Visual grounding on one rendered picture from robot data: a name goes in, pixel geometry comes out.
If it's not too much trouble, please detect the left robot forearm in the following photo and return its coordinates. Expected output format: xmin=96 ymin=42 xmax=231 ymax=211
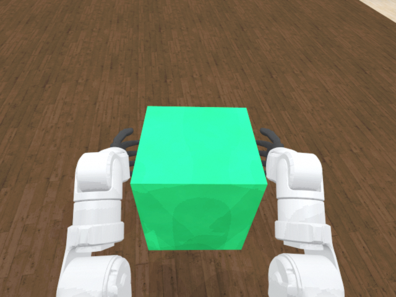
xmin=56 ymin=147 xmax=130 ymax=297

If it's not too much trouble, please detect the robot right upper arm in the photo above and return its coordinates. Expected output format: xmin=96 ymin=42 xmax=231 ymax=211
xmin=268 ymin=253 xmax=344 ymax=297

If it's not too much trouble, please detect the carton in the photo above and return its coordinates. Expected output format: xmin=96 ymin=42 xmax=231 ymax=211
xmin=131 ymin=106 xmax=267 ymax=250

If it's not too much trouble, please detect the right robot forearm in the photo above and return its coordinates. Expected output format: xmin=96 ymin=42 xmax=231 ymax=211
xmin=266 ymin=147 xmax=345 ymax=297

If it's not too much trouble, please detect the robot left upper arm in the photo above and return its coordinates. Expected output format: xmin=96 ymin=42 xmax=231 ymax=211
xmin=57 ymin=255 xmax=132 ymax=297

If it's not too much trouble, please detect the left robot hand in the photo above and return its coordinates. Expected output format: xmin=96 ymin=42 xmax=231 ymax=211
xmin=110 ymin=128 xmax=140 ymax=176

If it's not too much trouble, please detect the right robot hand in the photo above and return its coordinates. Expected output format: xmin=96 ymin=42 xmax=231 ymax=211
xmin=256 ymin=128 xmax=284 ymax=176

